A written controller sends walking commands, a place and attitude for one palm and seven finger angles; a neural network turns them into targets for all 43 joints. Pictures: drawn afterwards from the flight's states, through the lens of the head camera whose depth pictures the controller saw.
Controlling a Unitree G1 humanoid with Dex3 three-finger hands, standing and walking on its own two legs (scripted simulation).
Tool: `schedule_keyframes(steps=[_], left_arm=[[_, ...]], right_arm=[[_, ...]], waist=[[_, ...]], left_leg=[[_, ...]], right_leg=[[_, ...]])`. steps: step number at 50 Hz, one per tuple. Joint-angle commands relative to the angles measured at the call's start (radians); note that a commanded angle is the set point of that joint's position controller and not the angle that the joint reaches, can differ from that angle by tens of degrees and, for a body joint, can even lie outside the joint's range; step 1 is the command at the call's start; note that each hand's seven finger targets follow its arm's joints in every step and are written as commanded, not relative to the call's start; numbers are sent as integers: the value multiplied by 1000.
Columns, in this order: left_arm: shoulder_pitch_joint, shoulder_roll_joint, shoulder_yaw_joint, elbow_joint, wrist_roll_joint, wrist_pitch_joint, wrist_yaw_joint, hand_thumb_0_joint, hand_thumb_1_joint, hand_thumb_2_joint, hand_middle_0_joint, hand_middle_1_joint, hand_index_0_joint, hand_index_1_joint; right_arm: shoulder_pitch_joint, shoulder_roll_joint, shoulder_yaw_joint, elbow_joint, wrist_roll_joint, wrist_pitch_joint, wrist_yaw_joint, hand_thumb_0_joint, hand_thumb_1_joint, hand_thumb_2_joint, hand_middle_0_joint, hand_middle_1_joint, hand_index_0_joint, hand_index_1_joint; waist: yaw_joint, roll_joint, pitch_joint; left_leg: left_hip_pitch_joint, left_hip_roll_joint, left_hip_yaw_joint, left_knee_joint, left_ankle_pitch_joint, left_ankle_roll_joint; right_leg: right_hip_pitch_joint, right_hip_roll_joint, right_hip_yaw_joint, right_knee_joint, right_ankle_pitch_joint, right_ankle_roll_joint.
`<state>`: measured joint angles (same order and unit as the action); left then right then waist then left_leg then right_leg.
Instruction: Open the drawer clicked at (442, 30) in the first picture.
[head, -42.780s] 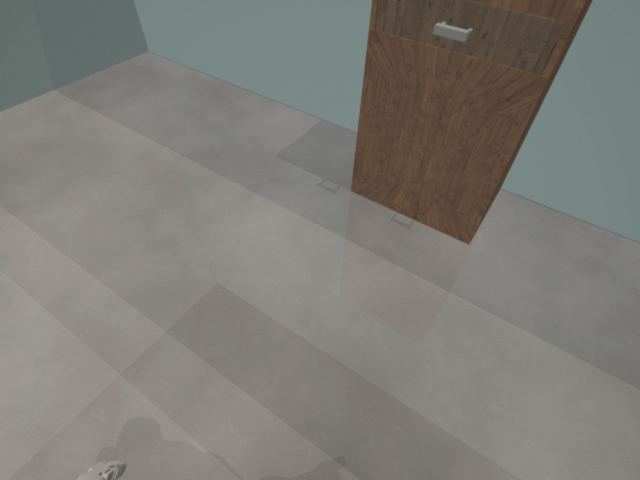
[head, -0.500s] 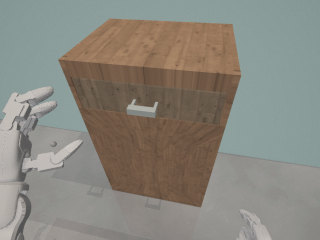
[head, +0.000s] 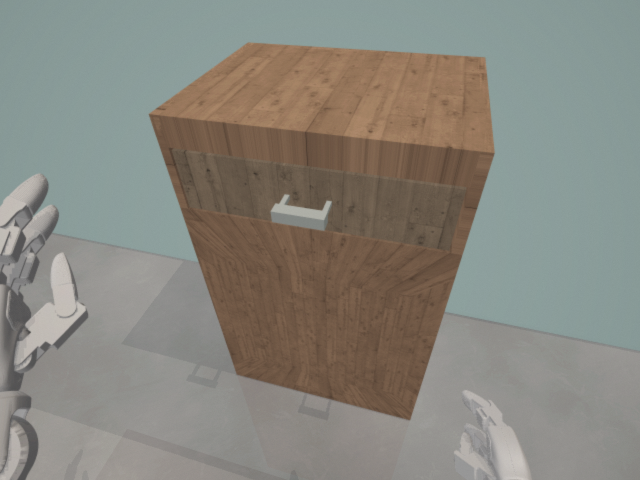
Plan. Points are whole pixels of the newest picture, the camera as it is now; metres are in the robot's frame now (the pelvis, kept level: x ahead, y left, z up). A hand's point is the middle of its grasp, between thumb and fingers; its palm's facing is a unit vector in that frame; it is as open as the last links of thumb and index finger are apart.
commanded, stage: step back with the hand held close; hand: left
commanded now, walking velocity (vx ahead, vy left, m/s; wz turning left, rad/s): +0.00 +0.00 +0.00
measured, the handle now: (303, 209) +0.56 +0.11 +0.04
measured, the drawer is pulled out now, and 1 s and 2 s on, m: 0.00 0.00 0.00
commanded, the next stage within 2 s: stop stepping back and stand still in 1.36 s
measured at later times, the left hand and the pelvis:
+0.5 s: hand (54, 318) +0.18 +0.26 +0.21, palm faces +0.35 -0.80 -0.49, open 7.4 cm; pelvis -0.02 +0.03 -0.01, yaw -1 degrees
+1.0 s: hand out of the picture +0.09 +0.29 +0.22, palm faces +0.49 -0.78 -0.39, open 7.4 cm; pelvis -0.10 +0.05 -0.02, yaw +2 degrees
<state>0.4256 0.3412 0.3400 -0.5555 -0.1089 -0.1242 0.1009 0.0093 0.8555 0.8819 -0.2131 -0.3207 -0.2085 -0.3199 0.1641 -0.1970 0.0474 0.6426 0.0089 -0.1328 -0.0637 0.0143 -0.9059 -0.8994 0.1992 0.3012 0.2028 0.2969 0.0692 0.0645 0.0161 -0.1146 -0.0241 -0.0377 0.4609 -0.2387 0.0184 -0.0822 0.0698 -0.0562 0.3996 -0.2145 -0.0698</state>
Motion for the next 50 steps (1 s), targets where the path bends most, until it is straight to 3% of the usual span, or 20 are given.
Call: schedule_keyframes(steps=[1,2,3,5,7,10,11,13,17,27,34,37,40,42,44,45,46,47,48,50], left_arm=[[-100,189,123,-198,-3,-62,16,0,900,900,-200,-300,-200,-300],[-93,184,119,-198,-3,-63,14,0,900,900,-200,-300,-200,-300],[-140,280,239,-234,10,-97,19,0,900,900,-200,-300,-200,-300],[-41,198,163,-155,24,-102,11,0,900,900,-200,-300,-200,-300],[-21,201,157,-180,31,-120,14,0,900,900,-200,-300,-200,-300],[29,222,179,-233,34,-127,24,0,900,900,-200,-300,-200,-300],[34,242,198,-262,35,-132,28,0,900,900,-200,-300,-200,-300],[73,242,208,-273,35,-130,33,0,900,900,-200,-300,-200,-300],[112,273,247,-332,38,-133,39,0,900,900,-200,-300,-200,-300],[118,256,264,-328,47,-148,46,0,900,900,-200,-300,-200,-300],[4,232,253,-300,80,-152,52,0,900,900,-200,-300,-200,-300],[-28,233,239,-307,84,-154,58,0,900,900,-200,-300,-200,-300],[-39,248,228,-310,80,-163,73,0,900,900,-200,-300,-200,-300],[-34,259,231,-324,74,-172,80,0,900,900,-200,-300,-200,-300],[-18,273,250,-326,68,-172,79,0,900,900,-200,-300,-200,-300],[-19,272,251,-353,67,-180,79,0,900,900,-200,-300,-200,-300],[-8,274,273,-368,67,-184,82,0,900,900,-200,-300,-200,-300],[-14,267,288,-393,69,-191,85,0,900,900,-200,-300,-200,-300],[-43,283,300,-401,64,-193,84,0,900,900,-200,-300,-200,-300],[6,264,300,-323,51,-181,83,0,900,900,-200,-300,-200,-300]], right_arm=[[-160,-110,-47,-159,0,-66,-13,0,-900,-900,200,300,200,300],[-156,-108,-46,-158,0,-65,-13,0,-900,-900,200,300,200,300],[-96,-146,-56,-194,10,-40,-4,0,-900,-900,200,300,200,300],[-85,-132,-60,-180,11,-7,6,0,-900,-900,200,300,200,300],[-72,-132,-66,-186,16,4,9,0,-900,-900,200,300,200,300],[-56,-139,-76,-205,20,23,10,0,-900,-900,200,300,200,300],[-65,-144,-80,-209,18,23,5,0,-900,-900,200,300,200,300],[-64,-147,-81,-228,18,35,2,0,-900,-900,200,300,200,300],[-56,-153,-90,-249,17,44,0,0,-900,-900,200,300,200,300],[-27,-159,-91,-264,4,32,1,0,-900,-900,200,300,200,300],[-13,-163,-89,-265,-3,11,-5,0,-900,-900,200,300,200,300],[-13,-153,-87,-260,-5,9,-4,0,-900,-900,200,300,200,300],[3,-149,-87,-226,-8,10,-1,0,-900,-900,200,300,200,300],[17,-140,-86,-207,-10,11,0,0,-900,-900,200,300,200,300],[4,-149,-87,-215,-10,16,-5,0,-900,-900,200,300,200,300],[-2,-160,-88,-226,-9,13,-9,0,-900,-900,200,300,200,300],[-16,-169,-89,-231,-14,4,-19,0,-900,-900,200,300,200,300],[-11,-154,-87,-234,-24,-12,-20,0,-900,-900,200,300,200,300],[-1,-125,-95,-221,-29,-32,-16,0,-900,-900,200,300,200,300],[-7,-134,-117,-189,-18,-52,1,0,-900,-900,200,300,200,300]], waist=[[0,-9,-33],[-1,0,-35],[-51,-50,-6],[-62,-138,-25],[-69,-85,-67],[-75,-65,-131],[-73,-15,-142],[-70,-13,-158],[-66,12,-203],[-74,61,-148],[-87,12,-81],[-90,-42,-66],[-98,-149,-67],[-103,-169,-119],[-100,-93,-93],[-99,9,-68],[-97,189,-63],[-91,276,-98],[-98,180,-126],[-88,78,-141]], left_leg=[[-22,34,-3,-75,73,9],[-20,36,0,-78,81,9],[-60,50,-49,-17,47,33],[-72,41,-46,77,41,29],[-94,48,-43,106,60,23],[-103,66,-44,72,136,20],[-87,77,-50,51,201,22],[-139,116,-99,2,316,29],[-196,138,-118,-3,385,27],[-412,184,-177,-96,58,47],[-664,179,-186,-119,-403,81],[-574,119,-143,4,-397,55],[-332,39,-55,273,-270,8],[-226,35,-35,319,-198,3],[-223,70,-74,164,-227,20],[-285,123,-156,43,-306,45],[-417,237,-289,-162,-385,82],[-534,352,-447,-313,-420,121],[-487,380,-441,-328,-342,130],[-387,347,-330,-259,-284,123]], right_leg=[[-41,-84,81,-109,-1,37],[-38,-87,82,-102,14,39],[-167,-147,210,-156,2,41],[-204,-214,239,-182,-21,25],[-183,-250,226,-135,64,3],[-140,-237,188,-57,158,12],[-144,-221,168,-25,213,19],[-89,-169,123,44,254,41],[-32,-152,119,113,309,42],[-51,-103,104,205,43,52],[5,-107,147,241,-110,49],[-154,-168,232,92,-277,14],[-419,-301,356,-120,-406,-43],[-436,-340,308,-103,-283,-55],[-462,-265,226,-30,-283,-14],[-453,-196,180,61,-320,14],[-354,-95,99,286,-290,49],[-240,-1,60,568,-277,72],[-267,2,112,738,-329,69],[-329,-2,121,799,-319,78]])
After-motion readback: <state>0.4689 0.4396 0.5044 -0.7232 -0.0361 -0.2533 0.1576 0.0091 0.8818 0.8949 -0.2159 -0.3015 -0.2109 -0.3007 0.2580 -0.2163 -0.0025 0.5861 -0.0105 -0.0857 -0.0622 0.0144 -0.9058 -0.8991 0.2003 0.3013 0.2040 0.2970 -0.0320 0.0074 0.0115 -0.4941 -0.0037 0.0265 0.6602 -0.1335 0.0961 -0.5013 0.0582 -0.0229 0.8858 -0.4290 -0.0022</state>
